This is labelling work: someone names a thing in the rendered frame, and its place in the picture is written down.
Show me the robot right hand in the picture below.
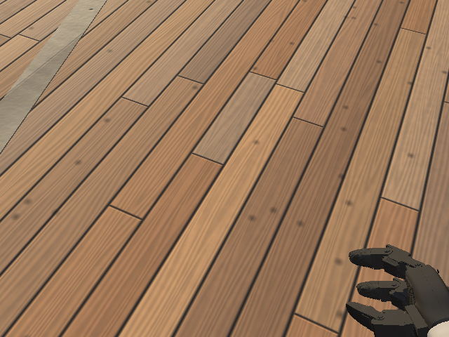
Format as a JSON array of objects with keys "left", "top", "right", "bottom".
[{"left": 346, "top": 244, "right": 449, "bottom": 337}]

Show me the right robot forearm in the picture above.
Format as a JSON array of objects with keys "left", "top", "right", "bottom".
[{"left": 427, "top": 321, "right": 449, "bottom": 337}]

